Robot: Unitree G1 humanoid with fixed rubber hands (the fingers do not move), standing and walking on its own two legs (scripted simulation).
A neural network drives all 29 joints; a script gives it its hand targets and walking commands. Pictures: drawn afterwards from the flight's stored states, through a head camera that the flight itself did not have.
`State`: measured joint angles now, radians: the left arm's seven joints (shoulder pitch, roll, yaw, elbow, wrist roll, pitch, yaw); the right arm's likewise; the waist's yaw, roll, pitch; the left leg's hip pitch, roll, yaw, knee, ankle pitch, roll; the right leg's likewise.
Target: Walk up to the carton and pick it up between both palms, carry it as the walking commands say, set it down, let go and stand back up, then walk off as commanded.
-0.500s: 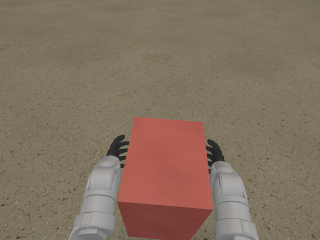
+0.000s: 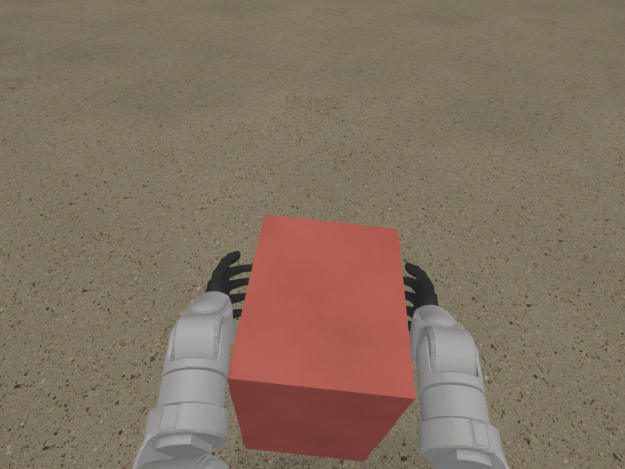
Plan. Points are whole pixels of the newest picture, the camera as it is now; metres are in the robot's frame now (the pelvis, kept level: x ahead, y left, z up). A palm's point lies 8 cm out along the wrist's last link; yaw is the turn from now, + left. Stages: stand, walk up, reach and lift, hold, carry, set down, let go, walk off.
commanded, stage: reach and lift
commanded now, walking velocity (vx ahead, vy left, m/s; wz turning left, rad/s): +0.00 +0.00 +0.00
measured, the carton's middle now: (317, 346) +0.29 +0.00 -0.02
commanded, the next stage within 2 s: hold in 0.54 s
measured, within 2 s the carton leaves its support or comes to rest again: neither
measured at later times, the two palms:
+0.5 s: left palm (220, 308) +0.30 +0.14 +0.05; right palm (427, 317) +0.30 -0.14 +0.05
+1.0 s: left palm (217, 316) +0.29 +0.14 +0.05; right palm (429, 327) +0.29 -0.14 +0.05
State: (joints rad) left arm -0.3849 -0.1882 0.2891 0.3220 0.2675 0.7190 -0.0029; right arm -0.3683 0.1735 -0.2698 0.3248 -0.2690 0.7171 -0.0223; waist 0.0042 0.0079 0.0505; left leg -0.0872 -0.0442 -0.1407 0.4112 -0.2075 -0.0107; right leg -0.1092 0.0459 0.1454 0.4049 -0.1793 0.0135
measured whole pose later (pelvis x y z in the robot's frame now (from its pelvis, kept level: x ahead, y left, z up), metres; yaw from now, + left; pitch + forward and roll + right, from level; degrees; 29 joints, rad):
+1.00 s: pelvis -0.01 +0.00 +0.00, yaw +0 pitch -9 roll +0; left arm -0.34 -0.17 0.25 0.31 0.26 0.76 0.00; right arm -0.33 0.17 -0.24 0.31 -0.27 0.76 -0.03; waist 0.00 0.00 0.04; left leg -0.05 -0.04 -0.14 0.43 -0.21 -0.01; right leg -0.07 0.05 0.13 0.42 -0.19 0.01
